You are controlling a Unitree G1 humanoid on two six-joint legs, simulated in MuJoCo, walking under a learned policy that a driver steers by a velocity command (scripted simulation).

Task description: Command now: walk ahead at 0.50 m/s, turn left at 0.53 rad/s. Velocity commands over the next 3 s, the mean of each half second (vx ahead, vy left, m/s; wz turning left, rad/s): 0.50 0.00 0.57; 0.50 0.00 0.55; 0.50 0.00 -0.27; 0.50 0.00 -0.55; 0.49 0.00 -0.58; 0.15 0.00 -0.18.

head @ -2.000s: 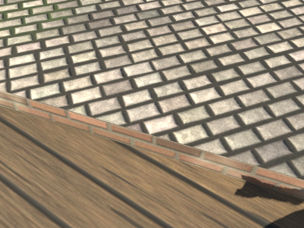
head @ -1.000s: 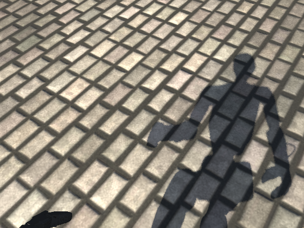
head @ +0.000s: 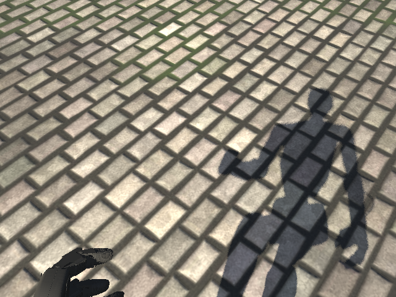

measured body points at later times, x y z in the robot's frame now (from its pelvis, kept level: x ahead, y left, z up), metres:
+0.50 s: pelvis +0.28 +0.04 -0.01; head +0.31 +0.05 +0.44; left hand +0.19 +0.32 -0.14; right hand +0.58 -0.09 -0.08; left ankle +0.39 +0.17 -0.72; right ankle +0.12 -0.13 -0.73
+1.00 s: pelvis +0.56 +0.13 +0.00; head +0.57 +0.15 +0.44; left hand +0.64 +0.46 -0.07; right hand +0.75 -0.10 -0.11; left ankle +0.39 +0.16 -0.73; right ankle +0.72 +0.09 -0.73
